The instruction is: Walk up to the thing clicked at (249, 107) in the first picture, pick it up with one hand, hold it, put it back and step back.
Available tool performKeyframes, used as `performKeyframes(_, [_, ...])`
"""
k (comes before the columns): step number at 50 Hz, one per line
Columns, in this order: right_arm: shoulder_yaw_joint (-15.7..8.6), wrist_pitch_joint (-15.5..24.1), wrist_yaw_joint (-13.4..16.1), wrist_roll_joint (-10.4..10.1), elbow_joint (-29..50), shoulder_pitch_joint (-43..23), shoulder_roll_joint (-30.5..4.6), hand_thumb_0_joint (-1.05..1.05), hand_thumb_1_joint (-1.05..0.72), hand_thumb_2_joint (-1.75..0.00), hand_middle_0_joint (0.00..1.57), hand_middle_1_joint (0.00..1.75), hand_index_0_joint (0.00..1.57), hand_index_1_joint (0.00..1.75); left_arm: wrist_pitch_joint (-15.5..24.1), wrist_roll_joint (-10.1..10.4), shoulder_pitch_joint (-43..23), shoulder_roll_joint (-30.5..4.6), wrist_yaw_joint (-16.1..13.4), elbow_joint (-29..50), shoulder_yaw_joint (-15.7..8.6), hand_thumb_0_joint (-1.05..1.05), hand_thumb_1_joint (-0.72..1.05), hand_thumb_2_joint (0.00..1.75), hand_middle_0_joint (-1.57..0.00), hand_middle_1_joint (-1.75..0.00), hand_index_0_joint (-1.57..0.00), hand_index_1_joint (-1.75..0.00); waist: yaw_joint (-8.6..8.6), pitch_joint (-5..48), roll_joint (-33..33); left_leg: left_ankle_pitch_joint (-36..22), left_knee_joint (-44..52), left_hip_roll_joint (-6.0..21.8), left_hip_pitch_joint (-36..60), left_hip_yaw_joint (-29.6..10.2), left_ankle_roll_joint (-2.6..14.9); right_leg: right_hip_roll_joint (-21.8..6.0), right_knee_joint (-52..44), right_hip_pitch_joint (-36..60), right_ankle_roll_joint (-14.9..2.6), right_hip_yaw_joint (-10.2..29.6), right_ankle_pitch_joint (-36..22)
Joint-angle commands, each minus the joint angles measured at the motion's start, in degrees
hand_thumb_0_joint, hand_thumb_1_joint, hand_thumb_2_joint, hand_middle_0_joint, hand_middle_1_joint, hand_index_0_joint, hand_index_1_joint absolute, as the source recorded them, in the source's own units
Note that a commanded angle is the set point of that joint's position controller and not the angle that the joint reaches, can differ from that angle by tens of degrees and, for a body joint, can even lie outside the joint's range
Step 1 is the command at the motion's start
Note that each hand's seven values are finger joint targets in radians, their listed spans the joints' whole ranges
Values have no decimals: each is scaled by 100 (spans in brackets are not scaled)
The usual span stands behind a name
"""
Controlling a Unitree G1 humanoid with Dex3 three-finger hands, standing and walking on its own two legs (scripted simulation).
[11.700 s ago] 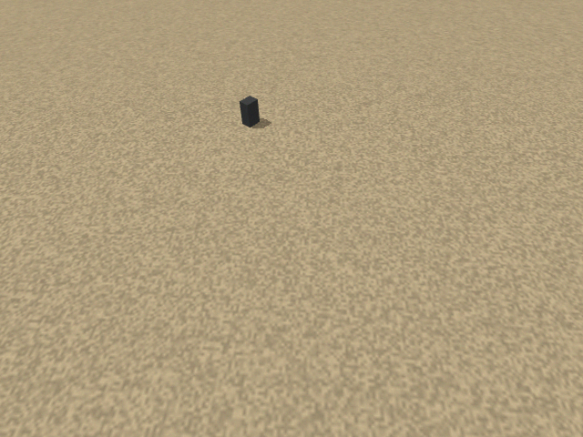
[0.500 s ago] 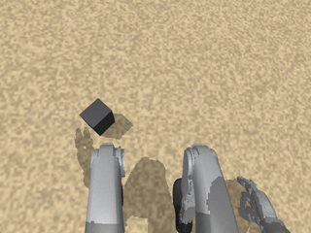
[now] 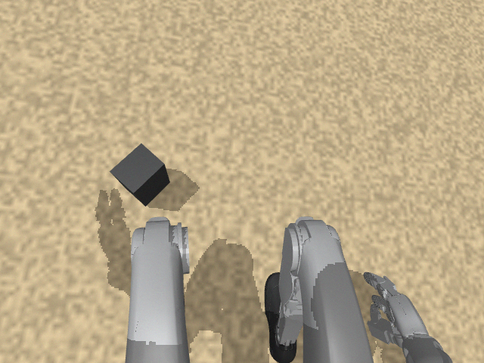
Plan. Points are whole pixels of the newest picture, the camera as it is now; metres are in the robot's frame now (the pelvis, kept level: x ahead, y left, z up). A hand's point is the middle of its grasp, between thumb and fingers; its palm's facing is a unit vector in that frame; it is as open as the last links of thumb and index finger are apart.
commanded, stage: approach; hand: left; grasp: from the side
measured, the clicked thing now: (143, 177) +0.45 +0.22 -0.30
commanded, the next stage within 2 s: close in in 0.32 s
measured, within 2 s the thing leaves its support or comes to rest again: neither
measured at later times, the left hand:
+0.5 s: hand (73, 192) +0.38 +0.33 -0.21, palm faces +0.14 -0.99 +0.04, open 17.3 cm
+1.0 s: hand (118, 192) +0.39 +0.26 -0.25, palm faces +0.18 -0.98 +0.05, open 17.5 cm
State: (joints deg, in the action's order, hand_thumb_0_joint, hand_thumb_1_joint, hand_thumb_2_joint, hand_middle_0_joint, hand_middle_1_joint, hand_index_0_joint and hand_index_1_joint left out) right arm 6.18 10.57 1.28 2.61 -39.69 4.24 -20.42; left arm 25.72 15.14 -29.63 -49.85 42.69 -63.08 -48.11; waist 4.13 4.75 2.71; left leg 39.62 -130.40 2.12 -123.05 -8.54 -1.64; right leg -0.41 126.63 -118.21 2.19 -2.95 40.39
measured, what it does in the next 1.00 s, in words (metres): lowers itself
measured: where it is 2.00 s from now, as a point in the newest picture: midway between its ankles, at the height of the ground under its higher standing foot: (226, 335)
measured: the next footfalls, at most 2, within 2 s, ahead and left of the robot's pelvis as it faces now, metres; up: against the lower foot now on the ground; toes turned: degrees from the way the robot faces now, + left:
none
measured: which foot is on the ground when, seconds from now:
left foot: down 0.00-1.00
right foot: down 0.00-1.00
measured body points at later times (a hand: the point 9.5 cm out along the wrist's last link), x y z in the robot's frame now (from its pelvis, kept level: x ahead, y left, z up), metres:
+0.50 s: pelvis -0.01 +0.01 -0.08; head +0.22 +0.14 +0.28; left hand +0.37 +0.39 -0.21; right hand +0.17 -0.26 -0.14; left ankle +0.08 +0.13 -0.34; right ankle +0.10 -0.13 -0.34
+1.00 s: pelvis -0.02 +0.02 -0.10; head +0.20 +0.17 +0.26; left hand +0.38 +0.32 -0.25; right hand +0.14 -0.25 -0.13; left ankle +0.08 +0.13 -0.34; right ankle +0.10 -0.13 -0.34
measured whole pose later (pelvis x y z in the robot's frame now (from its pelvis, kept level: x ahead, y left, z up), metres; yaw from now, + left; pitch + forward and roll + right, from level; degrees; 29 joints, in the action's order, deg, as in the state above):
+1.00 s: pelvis -0.02 +0.02 -0.10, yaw -8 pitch +13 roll -16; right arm 23.5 2.5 -7.6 18.1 -35.2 -8.5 -21.6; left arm 61.2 11.1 -30.0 -40.5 14.9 -78.5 -32.0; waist 11.8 -12.9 12.9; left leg 39.9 -152.9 0.6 -127.8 -20.1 -1.2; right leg 3.9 140.7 -118.6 3.5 -10.0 37.4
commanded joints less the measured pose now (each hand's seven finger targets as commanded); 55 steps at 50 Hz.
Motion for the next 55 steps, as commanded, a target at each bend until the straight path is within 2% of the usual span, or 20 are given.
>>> performKeyframes(1, [-352,208,38,86,310,517,-1412,0,-90,-90,20,30,20,30,773,343,-809,-1520,140,403,-114,0,-51,6,-9,-11,-7,-13,94,2958,-1110,-976,1204,6,2403,349,239,192,-930,1243,-413,-477,-935])
performKeyframes(5, [-247,197,-36,234,322,338,-1507,0,-90,-90,20,30,20,30,1226,391,-944,-1504,94,176,-13,0,-50,5,-9,-10,-7,-12,102,2817,-1142,-768,902,35,2183,336,215,243,-744,1137,-403,-552,-789])
performKeyframes(9, [-75,98,-102,408,366,72,-1620,0,-90,-90,20,30,20,30,1663,313,-1050,-1894,-26,238,-175,0,-52,6,-9,-10,-7,-12,32,2954,-1529,-806,693,82,2345,282,154,284,-404,1067,-420,-655,-821])
performKeyframes(10, [-4,70,-127,449,488,-41,-1637,0,-90,-90,20,30,20,30,1815,281,-1326,-2065,-55,678,-181,0,-50,6,-9,-10,-7,-11,58,3025,-1746,-832,671,93,2399,252,125,283,-293,1087,-422,-695,-831])
performKeyframes(11, [0,5,-135,504,352,38,-1703,0,-90,-90,20,30,20,30,1810,226,-915,-1998,-90,-11,-242,0,-49,6,-9,-10,-6,-12,57,2942,-1739,-894,597,104,2397,251,111,287,-218,1093,-414,-719,-906])
performKeyframes(12, [88,-30,-158,540,472,-106,-1702,0,-90,-90,20,30,20,30,1913,229,-1104,-1850,-106,252,-88,0,-49,7,-8,-10,-6,-12,167,2921,-1720,-951,537,118,2395,199,96,304,-145,1056,-415,-781,-955])
performKeyframes(14, [187,-130,-169,646,402,-192,-1746,0,-90,-90,20,30,20,30,2067,162,-998,-2176,-221,33,-235,0,-51,7,-8,-11,-6,-12,151,2806,-1845,-851,420,128,2249,211,112,336,-93,1132,-404,-787,-926])
performKeyframes(16, [275,-198,-186,743,418,-320,-1791,0,-91,-90,20,30,20,30,2244,133,-1044,-2008,-278,50,-88,0,-51,7,-9,-11,-6,-12,273,2718,-2027,-851,359,162,2326,165,84,349,-1,1136,-401,-845,-981])
performKeyframes(18, [343,-239,-219,844,456,-465,-1848,0,-92,-90,20,30,20,30,2389,120,-1000,-1564,-327,-88,176,0,-52,6,-8,-11,-6,-13,453,2717,-2079,-953,229,185,2490,79,51,359,112,1035,-388,-940,-1096])
performKeyframes(20, [461,-296,-241,917,435,-544,-1881,0,-92,-90,20,30,20,30,2522,107,-914,-1527,-428,-316,239,0,-52,5,-8,-11,-7,-12,527,2573,-2018,-1003,85,189,2368,10,37,376,195,1055,-377,-1006,-1160])
performKeyframes(21, [501,-318,-251,947,437,-576,-1905,0,-92,-90,20,30,20,30,2579,98,-990,-1323,-483,-427,431,0,-52,5,-8,-11,-7,-12,644,2496,-2000,-1051,41,195,2399,-32,25,378,228,999,-370,-1048,-1206])
performKeyframes(22, [559,-346,-268,977,448,-677,-1920,0,-92,-90,20,30,20,30,2676,87,-1097,-1349,-562,-421,453,0,-60,1,-8,-10,-8,-10,663,2308,-1999,-923,45,201,2286,-82,23,379,251,945,-374,-1088,-1114])
performKeyframes(26, [723,-428,-356,1113,527,-913,-1992,0,-93,-90,20,30,20,30,2994,56,-1060,-1236,-971,-612,552,0,-61,0,-8,-10,-9,-9,703,2008,-1906,-631,-129,194,2010,-135,34,417,289,993,-343,-1185,-993])
performKeyframes(29, [820,-498,-447,1213,552,-954,-2021,0,-93,-91,20,30,20,30,3210,7,-974,-1062,-1351,-627,535,0,-61,0,-9,-9,-9,-9,714,2037,-1907,-867,-207,192,2080,-216,-14,433,377,1170,-324,-1270,-1207])
performKeyframes(30, [830,-526,-475,1236,575,-991,-2018,0,-93,-91,20,30,20,30,3265,-31,-815,-1077,-1488,-628,484,0,-61,0,-9,-10,-9,-9,638,2051,-1911,-854,-198,191,2106,-224,-21,440,387,1154,-327,-1293,-1194])
performKeyframes(36, [873,-643,-624,1405,582,-1128,-2044,0,-93,-90,20,30,20,30,3564,-289,-833,-566,-2104,-538,1003,0,-60,0,-8,-8,-8,-7,847,1614,-1953,-607,-234,187,1842,-283,-23,467,392,1096,-323,-1382,-1159])
performKeyframes(41, [915,-703,-713,1454,608,-1194,-2092,0,-93,-90,20,30,20,30,3757,-304,-952,-191,-2380,-509,1404,0,-54,0,-7,-6,-8,-4,1044,1450,-1861,-464,-253,163,1797,-385,-29,480,421,1059,-299,-1478,-1108])
performKeyframes(43, [969,-737,-745,1489,610,-1158,-2098,0,-93,-90,20,30,20,30,3831,-308,-1023,-108,-2529,-577,1504,0,-53,0,-7,-5,-8,-4,1134,1464,-1782,-505,-281,144,1787,-442,-33,498,423,1150,-284,-1509,-1164])
performKeyframes(49, [1101,-817,-823,1586,702,-1288,-2052,0,-91,-90,20,30,20,30,4080,-444,-1128,-79,-2929,-811,1657,0,-49,3,-6,-5,-6,-4,1129,1126,-1645,-45,-290,123,1524,-480,1,537,365,1070,-273,-1534,-842])
performKeyframes(55, [1156,-911,-876,1684,726,-1296,-2069,0,-91,-90,20,30,20,30,4222,-636,-1034,112,-3294,-932,1854,0,-42,7,-5,-4,-5,-4,1179,1108,-1793,-344,-221,151,1799,-590,-74,552,460,1094,-276,-1585,-1071])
